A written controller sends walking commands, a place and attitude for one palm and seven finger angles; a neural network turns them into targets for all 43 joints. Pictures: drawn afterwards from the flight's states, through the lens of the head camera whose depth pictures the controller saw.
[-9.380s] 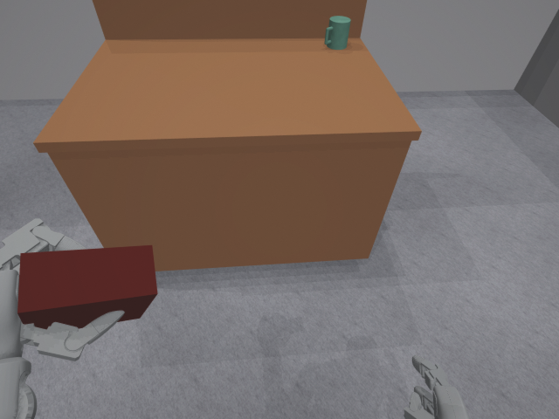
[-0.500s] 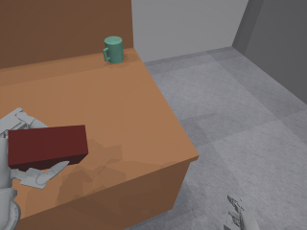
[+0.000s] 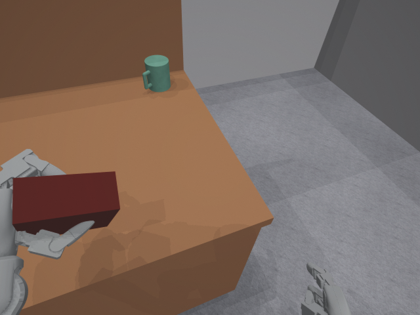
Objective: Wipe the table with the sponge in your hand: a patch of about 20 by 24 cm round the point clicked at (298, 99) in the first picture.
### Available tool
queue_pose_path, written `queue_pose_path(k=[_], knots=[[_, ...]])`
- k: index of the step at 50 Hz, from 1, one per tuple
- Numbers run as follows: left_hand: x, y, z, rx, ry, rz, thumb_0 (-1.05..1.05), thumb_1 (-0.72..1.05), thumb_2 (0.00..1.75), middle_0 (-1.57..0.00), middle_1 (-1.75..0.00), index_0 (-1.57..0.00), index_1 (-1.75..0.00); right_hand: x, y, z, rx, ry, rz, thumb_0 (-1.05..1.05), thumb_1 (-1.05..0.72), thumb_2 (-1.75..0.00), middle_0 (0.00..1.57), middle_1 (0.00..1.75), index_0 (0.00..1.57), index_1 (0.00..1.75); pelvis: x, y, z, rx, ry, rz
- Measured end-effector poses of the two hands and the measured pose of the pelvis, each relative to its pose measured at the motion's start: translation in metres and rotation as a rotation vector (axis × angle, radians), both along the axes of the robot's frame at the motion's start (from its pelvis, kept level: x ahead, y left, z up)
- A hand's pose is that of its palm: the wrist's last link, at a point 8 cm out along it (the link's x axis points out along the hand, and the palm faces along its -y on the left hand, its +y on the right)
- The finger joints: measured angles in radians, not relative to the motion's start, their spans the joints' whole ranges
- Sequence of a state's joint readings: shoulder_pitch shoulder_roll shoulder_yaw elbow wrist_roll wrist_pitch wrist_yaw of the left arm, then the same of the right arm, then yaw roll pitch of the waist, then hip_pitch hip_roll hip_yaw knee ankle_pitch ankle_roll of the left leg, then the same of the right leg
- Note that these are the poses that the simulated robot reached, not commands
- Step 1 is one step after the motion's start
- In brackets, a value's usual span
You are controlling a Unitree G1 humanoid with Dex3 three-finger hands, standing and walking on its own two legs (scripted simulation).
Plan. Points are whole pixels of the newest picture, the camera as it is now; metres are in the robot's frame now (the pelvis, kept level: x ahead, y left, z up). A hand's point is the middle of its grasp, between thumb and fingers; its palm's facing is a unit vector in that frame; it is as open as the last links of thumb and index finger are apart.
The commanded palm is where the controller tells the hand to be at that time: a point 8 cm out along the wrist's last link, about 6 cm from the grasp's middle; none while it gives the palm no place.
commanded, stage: come to a stop and stand still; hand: left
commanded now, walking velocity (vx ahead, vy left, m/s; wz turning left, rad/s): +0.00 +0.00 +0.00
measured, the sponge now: (82, 204) +0.24 +0.20 +0.15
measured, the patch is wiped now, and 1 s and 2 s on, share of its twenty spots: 0.00 0.00 0.00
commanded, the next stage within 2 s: look again from close up in 0.82 s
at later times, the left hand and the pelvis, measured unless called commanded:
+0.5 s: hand (8, 212) +0.21 +0.29 +0.17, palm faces +0.39 -0.84 -0.38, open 9.3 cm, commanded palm +0.14 +0.30 +0.18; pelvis -0.03 +0.03 +0.00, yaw -2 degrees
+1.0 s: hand (16, 202) +0.22 +0.28 +0.17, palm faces +0.33 -0.87 -0.38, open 9.3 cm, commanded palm +0.16 +0.32 +0.18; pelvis +0.00 +0.04 +0.00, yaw -2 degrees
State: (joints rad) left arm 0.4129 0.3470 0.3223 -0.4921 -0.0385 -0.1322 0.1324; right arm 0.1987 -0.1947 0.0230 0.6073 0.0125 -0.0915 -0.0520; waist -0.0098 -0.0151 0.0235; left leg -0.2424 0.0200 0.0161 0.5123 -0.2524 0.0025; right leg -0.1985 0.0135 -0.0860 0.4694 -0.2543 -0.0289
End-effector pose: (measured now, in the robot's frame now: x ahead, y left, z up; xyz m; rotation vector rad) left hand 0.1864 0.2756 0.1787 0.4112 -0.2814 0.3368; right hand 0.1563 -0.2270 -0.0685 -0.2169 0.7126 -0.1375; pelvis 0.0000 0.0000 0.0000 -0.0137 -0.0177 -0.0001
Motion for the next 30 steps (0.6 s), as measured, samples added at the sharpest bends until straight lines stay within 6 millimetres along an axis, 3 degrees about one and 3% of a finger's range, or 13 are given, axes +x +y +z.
queue_pose_path(k=[3,6,9,14,18,21,24,27,30], knots=[[0.008,0.018,0.036,0.188,-0.114,-0.004,0.0,-0.43,1.02,-0.82,-1.35,-0.82,-1.36,-0.001,0.003,0.0,-0.009,-0.004,0.047,0.01,-0.91,-0.9,0.2,0.3,0.2,0.3,-0.014,-0.003,-0.002,-0.01,0.001,-0.004],[0.015,0.043,0.061,0.211,-0.207,0.055,0.0,-0.43,1.02,-0.82,-1.35,-0.82,-1.36,-0.007,0.003,-0.002,0.011,0.009,0.051,0.01,-0.91,-0.9,0.2,0.3,0.2,0.3,-0.024,-0.001,-0.001,-0.004,0.0,-0.025],[0.011,0.041,0.048,0.156,-0.141,0.033,0.0,-0.43,1.02,-0.82,-1.35,-0.82,-1.36,-0.017,0.002,-0.002,0.052,-0.019,0.008,0.01,-0.91,-0.9,0.21,0.3,0.2,0.3,-0.026,0.009,-0.001,0.004,0.0,-0.052],[-0.01,0.008,-0.011,0.056,0.118,-0.112,0.0,-0.43,1.02,-0.82,-1.36,-0.82,-1.36,-0.039,0.005,-0.005,0.058,-0.011,-0.053,0.01,-0.91,-0.9,0.2,0.3,0.2,0.3,-0.023,0.022,0.001,0.007,-0.01,-0.064],[-0.022,0.018,-0.035,0.022,0.185,-0.103,0.0,-0.43,1.02,-0.82,-1.36,-0.82,-1.36,-0.052,0.014,-0.004,0.012,0.043,-0.04,0.01,-0.91,-0.9,0.2,0.3,0.2,0.29,-0.025,0.023,0.001,0.005,-0.014,-0.051],[-0.021,0.037,-0.028,0.034,0.114,-0.043,0.0,-0.43,1.03,-0.82,-1.36,-0.82,-1.36,-0.052,0.022,-0.002,-0.013,0.058,0.0,0.02,-0.91,-0.9,0.2,0.3,0.2,0.29,-0.028,0.024,0.0,-0.001,-0.017,-0.036],[-0.018,0.049,-0.005,0.06,-0.003,0.0,0.0,-0.43,1.03,-0.82,-1.36,-0.82,-1.36,-0.045,0.03,0.0,-0.015,0.038,0.039,0.02,-0.91,-0.9,0.2,0.3,0.2,0.3,-0.029,0.027,0.0,-0.008,-0.019,-0.029],[-0.016,0.048,0.017,0.079,-0.106,-0.011,0.0,-0.43,1.03,-0.82,-1.36,-0.82,-1.36,-0.033,0.039,0.003,0.001,-0.006,0.059,0.02,-0.91,-0.9,0.2,0.3,0.2,0.3,-0.026,0.032,0.001,-0.012,-0.016,-0.034],[-0.013,0.041,0.024,0.083,-0.127,-0.052,0.0,-0.43,1.03,-0.82,-1.36,-0.82,-1.36,-0.02,0.047,0.007,0.023,-0.051,0.058,0.02,-0.91,-0.9,0.21,0.3,0.2,0.3,-0.02,0.038,0.002,-0.012,-0.008,-0.044]])
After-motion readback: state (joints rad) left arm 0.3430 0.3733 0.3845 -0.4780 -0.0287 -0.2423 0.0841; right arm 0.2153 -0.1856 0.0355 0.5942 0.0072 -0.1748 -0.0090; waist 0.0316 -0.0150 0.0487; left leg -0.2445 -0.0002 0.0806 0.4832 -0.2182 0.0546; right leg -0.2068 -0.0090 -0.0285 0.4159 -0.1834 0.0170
